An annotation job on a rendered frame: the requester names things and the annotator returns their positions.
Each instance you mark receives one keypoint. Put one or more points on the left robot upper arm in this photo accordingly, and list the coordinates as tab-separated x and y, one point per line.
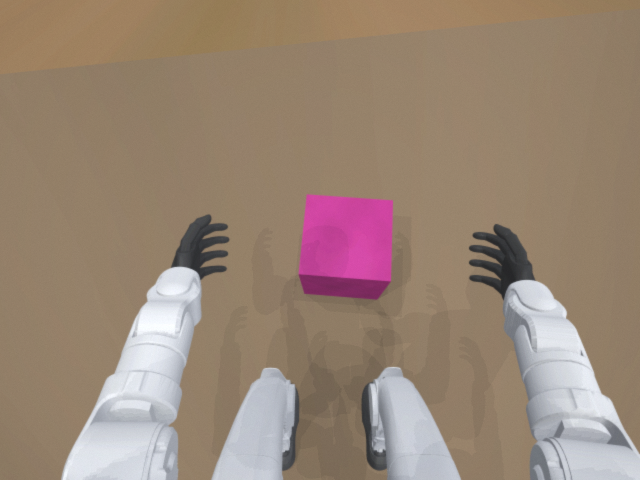
126	451

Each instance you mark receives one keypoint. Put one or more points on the right robot hand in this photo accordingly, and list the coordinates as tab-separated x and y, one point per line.
512	256

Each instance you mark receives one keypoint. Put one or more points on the carton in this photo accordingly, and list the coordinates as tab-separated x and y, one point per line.
346	246

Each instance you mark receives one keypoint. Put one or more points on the right robot upper arm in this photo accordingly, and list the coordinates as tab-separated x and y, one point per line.
566	459

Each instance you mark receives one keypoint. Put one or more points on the left robot hand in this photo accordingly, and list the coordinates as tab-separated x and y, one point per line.
192	244

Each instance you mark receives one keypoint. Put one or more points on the left robot forearm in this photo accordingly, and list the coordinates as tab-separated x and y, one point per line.
146	384

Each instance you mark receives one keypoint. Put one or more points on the right robot forearm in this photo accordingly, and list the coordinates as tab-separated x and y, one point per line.
565	400

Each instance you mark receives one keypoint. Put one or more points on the left robot thigh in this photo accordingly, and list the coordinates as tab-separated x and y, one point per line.
254	446

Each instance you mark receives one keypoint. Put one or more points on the robot right shin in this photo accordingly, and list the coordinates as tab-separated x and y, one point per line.
378	440

